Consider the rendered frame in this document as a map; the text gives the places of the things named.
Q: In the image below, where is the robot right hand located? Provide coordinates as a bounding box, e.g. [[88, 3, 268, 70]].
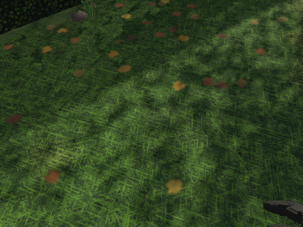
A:
[[263, 200, 303, 227]]

